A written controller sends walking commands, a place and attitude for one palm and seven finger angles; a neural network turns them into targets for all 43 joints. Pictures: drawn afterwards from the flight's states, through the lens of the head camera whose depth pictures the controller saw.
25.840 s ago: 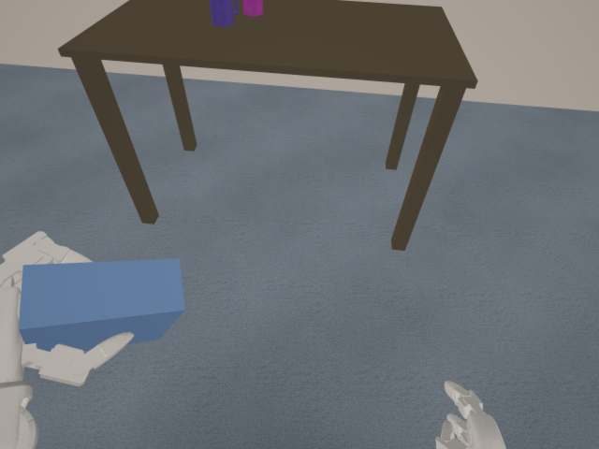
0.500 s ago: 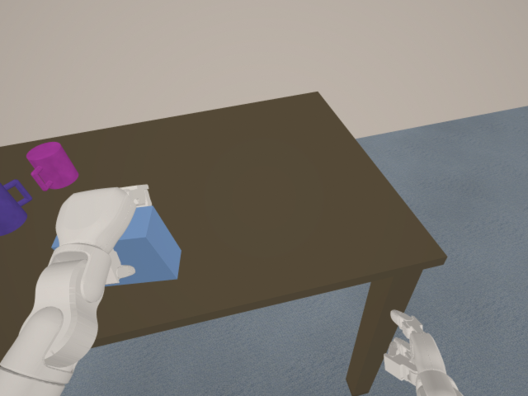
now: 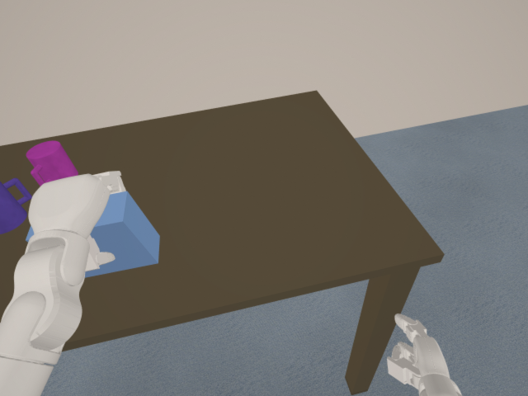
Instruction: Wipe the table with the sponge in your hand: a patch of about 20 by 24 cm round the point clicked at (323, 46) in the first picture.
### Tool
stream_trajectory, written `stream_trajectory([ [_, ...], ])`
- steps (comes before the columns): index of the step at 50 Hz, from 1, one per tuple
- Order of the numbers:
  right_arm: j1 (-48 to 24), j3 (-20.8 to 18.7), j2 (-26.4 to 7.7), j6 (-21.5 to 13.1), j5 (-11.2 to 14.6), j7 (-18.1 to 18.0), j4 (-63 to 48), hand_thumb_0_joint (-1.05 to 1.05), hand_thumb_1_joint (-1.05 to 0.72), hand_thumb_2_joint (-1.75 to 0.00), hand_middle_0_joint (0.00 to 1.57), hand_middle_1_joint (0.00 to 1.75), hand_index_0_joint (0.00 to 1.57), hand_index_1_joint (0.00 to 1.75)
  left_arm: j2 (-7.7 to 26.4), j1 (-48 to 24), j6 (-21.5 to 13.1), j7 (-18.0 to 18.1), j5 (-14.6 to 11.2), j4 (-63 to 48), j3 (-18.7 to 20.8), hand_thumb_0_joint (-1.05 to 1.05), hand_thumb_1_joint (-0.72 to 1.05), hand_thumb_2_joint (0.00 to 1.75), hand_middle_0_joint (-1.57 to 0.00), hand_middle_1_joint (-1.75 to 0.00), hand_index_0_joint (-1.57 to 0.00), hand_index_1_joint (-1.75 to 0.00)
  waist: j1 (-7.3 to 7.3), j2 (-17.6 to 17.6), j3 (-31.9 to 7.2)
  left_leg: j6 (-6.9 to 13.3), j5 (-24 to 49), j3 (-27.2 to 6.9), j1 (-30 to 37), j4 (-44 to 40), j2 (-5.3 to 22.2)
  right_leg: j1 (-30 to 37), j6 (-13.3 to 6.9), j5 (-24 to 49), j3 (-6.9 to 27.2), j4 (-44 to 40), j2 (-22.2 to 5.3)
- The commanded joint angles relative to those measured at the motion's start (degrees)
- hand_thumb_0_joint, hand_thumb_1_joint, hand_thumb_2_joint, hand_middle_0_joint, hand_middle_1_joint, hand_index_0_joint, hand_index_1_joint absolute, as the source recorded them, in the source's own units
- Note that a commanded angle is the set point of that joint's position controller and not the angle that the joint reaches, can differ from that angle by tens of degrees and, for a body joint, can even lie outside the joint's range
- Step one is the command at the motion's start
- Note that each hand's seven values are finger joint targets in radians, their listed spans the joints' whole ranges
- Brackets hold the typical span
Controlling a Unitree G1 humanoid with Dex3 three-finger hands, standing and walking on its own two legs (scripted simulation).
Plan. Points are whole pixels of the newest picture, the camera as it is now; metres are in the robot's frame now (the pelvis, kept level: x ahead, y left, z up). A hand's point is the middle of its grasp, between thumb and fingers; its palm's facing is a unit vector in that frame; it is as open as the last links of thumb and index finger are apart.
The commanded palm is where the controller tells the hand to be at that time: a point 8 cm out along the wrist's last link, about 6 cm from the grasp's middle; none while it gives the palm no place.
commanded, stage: lower the sponge onto the table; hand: left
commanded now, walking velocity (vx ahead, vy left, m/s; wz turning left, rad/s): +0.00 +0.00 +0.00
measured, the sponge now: (108, 244) +0.27 +0.30 +0.11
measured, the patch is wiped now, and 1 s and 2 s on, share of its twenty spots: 0.00 0.00 0.15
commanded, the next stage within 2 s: wipe forward along the first lane in 0.70 s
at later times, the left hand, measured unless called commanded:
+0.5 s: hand (90, 240) +0.25 +0.31 +0.14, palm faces +0.11 -0.05 -0.99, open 9.6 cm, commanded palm +0.22 +0.28 +0.19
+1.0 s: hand (102, 252) +0.25 +0.30 +0.11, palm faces +0.00 -0.03 -1.00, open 9.6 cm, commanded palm +0.24 +0.29 +0.17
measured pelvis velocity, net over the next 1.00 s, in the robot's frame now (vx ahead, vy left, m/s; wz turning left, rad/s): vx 0.00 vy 0.01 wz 0.01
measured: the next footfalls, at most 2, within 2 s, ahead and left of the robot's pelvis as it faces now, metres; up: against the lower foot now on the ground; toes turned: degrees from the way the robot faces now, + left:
none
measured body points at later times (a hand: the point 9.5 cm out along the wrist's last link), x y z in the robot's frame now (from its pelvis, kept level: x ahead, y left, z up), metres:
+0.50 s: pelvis +0.00 +0.00 +0.00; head -0.02 -0.05 +0.45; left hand +0.24 +0.30 +0.19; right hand +0.24 -0.20 -0.08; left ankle +0.02 +0.12 -0.74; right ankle +0.02 -0.08 -0.74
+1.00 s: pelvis +0.00 +0.01 +0.00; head -0.02 -0.04 +0.45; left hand +0.25 +0.30 +0.16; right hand +0.24 -0.20 -0.09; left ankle +0.02 +0.12 -0.74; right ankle +0.02 -0.08 -0.74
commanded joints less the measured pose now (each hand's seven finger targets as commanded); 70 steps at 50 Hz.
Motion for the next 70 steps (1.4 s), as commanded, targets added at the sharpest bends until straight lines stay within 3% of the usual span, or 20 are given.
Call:
stream_trajectory([
  [1, -14.19, -1.85, -6.71, -1.75, 0.52, 0.72, -10.81, 0.0, -0.9, -0.9, 0.2, 0.3, 0.2, 0.3, 10.29, -10.32, 6.0, -0.1, -0.32, -5.64, 7.01, 0.0, 0.1, 1.3, -1.2, -1.6, -1.2, -1.6, 0.12, -4.81, -9.67, 1.13, 7.92, -2.42, -2.08, -2.77, -1.07, 2.69, -0.46, 6.11, 5.97, -3.98, -2.61],
  [4, -15.1, -1.21, -6.45, -1.55, 0.92, 1.03, -12.51, 0.0, -0.9, -0.9, 0.2, 0.3, 0.2, 0.3, 7.29, -8.75, 7.59, -3.61, 0.08, -8.74, 2.7, 0.0, 0.1, 1.3, -1.2, -1.6, -1.2, -1.6, -0.84, -5.01, -10.78, 1.87, 7.59, -2.15, -1.93, -2.03, -0.95, 2.2, -0.08, 6.23, 5.26, -3.3, -2.76],
  [6, -14.19, -1.29, -6.66, -1.51, 0.68, 1.1, -12.55, 0.0, -0.9, -0.9, 0.2, 0.3, 0.2, 0.3, 8.79, -8.59, 6.87, -5.0, 1.1, -10.07, 2.85, 0.0, 0.1, 1.3, -1.2, -1.6, -1.2, -1.6, -1.42, -6.25, -11.42, 2.34, 7.59, -2.3, -1.61, -1.35, -0.9, 1.82, 0.34, 6.68, 5.01, -2.87, -2.84],
  [8, -15.19, -0.94, -6.39, -1.81, 0.66, 0.69, -12.64, 0.0, -0.9, -0.9, 0.2, 0.3, 0.2, 0.3, 14.66, -11.72, 5.31, -5.21, 3.04, -12.58, 7.2, 0.0, 0.1, 1.3, -1.2, -1.6, -1.2, -1.6, -1.27, -6.88, -12.06, 2.52, 6.53, -2.89, -1.09, -1.11, -0.89, 1.27, -0.06, 3.97, 7.03, -2.97, -2.2],
  [10, -12.55, -0.98, -5.61, -2.52, -0.18, 0.15, -12.87, 0.0, -0.9, -0.9, 0.2, 0.3, 0.2, 0.3, 16.28, -13.24, 1.74, -4.06, 3.95, -15.11, 9.15, 0.0, 0.1, 1.3, -1.2, -1.6, -1.2, -1.6, -0.79, -7.14, -13.46, 2.85, 8.05, -2.4, 0.25, -0.51, -1.29, 1.64, 0.19, 4.22, 5.69, -2.74, -2.69],
  [12, -11.34, -1.22, -5.27, -2.86, -0.67, -0.35, -12.57, 0.0, -0.9, -0.9, 0.2, 0.3, 0.2, 0.3, 17.79, -14.7, -1.83, -1.86, 4.17, -17.21, 11.55, 0.0, 0.1, 1.3, -1.2, -1.6, -1.2, -1.6, -0.23, -3.95, -14.39, 2.76, 9.2, -2.77, 2.06, -0.75, -1.64, 2.01, -0.3, 4.73, 5.94, -3.31, -2.16],
  [13, -12.53, -1.08, -5.02, -3.57, -0.72, -0.73, -12.69, 0.0, -0.9, -0.9, 0.2, 0.3, 0.2, 0.3, 20.13, -15.97, -2.69, -0.46, 4.47, -18.59, 13.87, 0.0, 0.1, 1.3, -1.2, -1.6, -1.2, -1.6, 0.15, -1.38, -13.81, 2.62, 8.88, -3.25, 2.9, -0.7, -1.71, 1.39, -1.34, 3.76, 8.93, -4.02, -1.37],
  [16, -10.08, -2.0, -5.01, -3.48, -0.85, -0.28, -11.02, 0.0, -0.9, -0.9, 0.2, 0.3, 0.2, 0.3, 14.87, -12.68, -3.34, 2.8, 3.31, -14.2, 12.08, 0.0, 0.1, 1.3, -1.2, -1.6, -1.2, -1.6, 0.04, 0.68, -10.8, 1.76, 10.38, -3.03, 2.52, -1.29, -1.43, 0.9, -1.59, 5.51, 7.16, -4.68, -1.63],
  [19, -11.83, -2.21, -5.79, -2.88, -0.25, 0.24, -10.35, 0.0, -0.9, -0.9, 0.2, 0.3, 0.2, 0.3, 13.32, -12.13, -0.12, 3.48, 2.18, -9.96, 11.56, 0.0, 0.1, 1.3, -1.2, -1.6, -1.2, -1.6, 0.03, -0.05, -9.63, 1.35, 8.95, -2.59, 0.54, -1.69, -1.2, 1.27, -1.68, 4.84, 7.7, -4.76, -1.96],
  [26, -13.72, -1.9, -6.55, -1.67, 0.45, 1.1, -11.84, 0.0, -0.9, -0.9, 0.2, 0.3, 0.2, 0.3, 6.79, -5.88, 5.31, -2.31, 1.74, -10.32, 2.37, 0.0, 0.1, 1.3, -1.2, -1.6, -1.2, -1.6, -1.42, -4.8, -9.48, 2.19, 6.93, -2.26, -1.38, -1.96, -1.1, 0.8, 0.08, 5.0, 5.01, -3.59, -2.42],
  [30, -12.0, -1.56, -5.82, -2.83, -0.17, 0.13, -12.11, 0.0, -0.9, -0.9, 0.2, 0.3, 0.2, 0.3, 11.46, -10.29, 0.9, -2.47, 4.06, -14.34, 5.45, 0.0, 0.1, 1.3, -1.2, -1.6, -1.2, -1.6, -1.75, -5.86, -12.0, 2.95, 6.8, -2.38, 0.96, -1.17, -1.08, 0.12, 0.11, 2.68, 5.36, -3.77, -2.13],
  [33, -12.3, -1.62, -5.5, -3.54, -0.72, -0.47, -12.19, 0.0, -0.9, -0.9, 0.2, 0.3, 0.2, 0.3, 16.75, -10.16, -2.94, 0.36, 4.57, -16.5, 11.85, 0.0, 0.1, 1.3, -1.2, -1.6, -1.2, -1.6, -0.1, -3.61, -12.64, 2.76, 7.5, -3.33, 2.35, -1.26, -1.29, 1.08, -1.19, 2.79, 8.24, -4.19, -1.12],
  [35, -10.15, -1.95, -5.32, -3.23, -0.59, -0.48, -10.81, 0.0, -0.9, -0.9, 0.2, 0.3, 0.2, 0.3, 13.16, -7.34, -3.19, 1.73, 3.36, -9.81, 11.11, 0.0, 0.1, 1.3, -1.2, -1.6, -1.2, -1.6, -0.67, -5.78, -9.02, 2.2, 7.77, -2.56, 0.63, -1.17, -1.24, -0.33, -0.72, 3.76, 6.47, -4.57, -1.58],
  [38, -12.41, -2.01, -5.97, -2.54, 0.0, 0.03, -10.5, 0.0, -0.9, -0.9, 0.2, 0.3, 0.2, 0.3, 12.7, -7.2, -1.33, 2.71, 2.36, -8.33, 11.5, 0.0, 0.1, 1.3, -1.2, -1.6, -1.2, -1.6, -0.2, -2.33, -7.04, 1.65, 6.33, -2.66, -0.09, -1.96, -1.21, -1.27, -1.3, 2.12, 7.88, -5.27, -1.08],
  [41, -11.83, -2.22, -6.34, -2.1, -0.17, 0.67, -10.7, 0.0, -0.9, -0.9, 0.2, 0.3, 0.2, 0.3, 9.13, -7.34, 0.62, 2.59, 2.72, -8.41, 7.26, 0.0, 0.1, 1.3, -1.2, -1.6, -1.2, -1.6, -0.79, -1.43, -8.62, 1.51, 7.64, -2.22, -0.94, -1.88, -1.2, 0.14, -0.83, 4.37, 5.44, -4.25, -1.75],
  [46, -11.35, -1.94, -6.45, -2.29, 0.06, -0.27, -10.34, 0.0, -0.9, -0.9, 0.2, 0.3, 0.2, 0.3, 8.82, -15.06, 0.7, 0.73, 4.6, -6.34, 3.44, 0.0, 0.1, 1.3, -1.2, -1.6, -1.2, -1.6, -2.89, -2.94, -9.65, 2.28, 4.62, -2.31, -0.43, -2.36, -1.43, -1.04, -0.3, 1.11, 4.19, -4.94, -1.54],
  [51, -9.49, -2.17, -6.37, -2.76, 0.13, -1.04, -9.6, 0.0, -0.9, -0.9, 0.2, 0.3, 0.2, 0.3, 8.39, -15.42, -1.97, 0.34, 4.15, -0.92, 3.85, 0.0, 0.1, 1.3, -1.2, -1.6, -1.2, -1.6, -2.88, -6.71, -9.59, 2.49, 4.35, -2.27, -0.26, -2.41, -1.38, -1.36, -0.12, 1.56, 3.73, -5.26, -1.44],
  [58, -9.61, -2.34, -7.06, -2.14, 0.52, -0.45, -9.29, 0.0, -0.9, -0.9, 0.2, 0.3, 0.2, 0.3, 11.73, -17.08, -2.2, 1.65, 5.03, 3.24, 7.42, 0.0, 0.1, 1.3, -1.2, -1.6, -1.2, -1.6, -1.98, -4.21, -9.89, 2.13, 6.31, -2.24, -1.05, -2.44, -1.53, -1.01, -0.91, 3.71, 5.03, -4.71, -0.93],
  [66, -7.21, -2.88, -7.61, -0.91, 0.7, -0.34, -8.81, 0.0, -0.9, -0.9, 0.2, 0.3, 0.2, 0.3, 9.25, -20.39, -1.54, 1.05, 5.75, 9.5, 3.93, 0.0, 0.1, 1.3, -1.2, -1.6, -1.2, -1.6, -3.32, -5.62, -10.42, 2.52, 6.57, -1.23, -2.81, -1.42, -1.81, -1.1, -0.11, 5.44, 3.0, -4.27, -1.48],
  [70, -5.4, -3.1, -8.16, -0.59, 0.9, -0.84, -7.9, 0.0, -0.9, -0.9, 0.2, 0.3, 0.2, 0.3, 11.77, -24.03, -2.07, 0.58, 6.54, 14.82, 4.97, 0.0, 0.1, 1.3, -1.2, -1.6, -1.2, -1.6, -4.16, -8.19, -10.28, 2.96, 5.04, -0.82, -3.6, -0.79, -1.8, -2.38, 0.19, 4.2, 3.3, -4.45, -1.44],
])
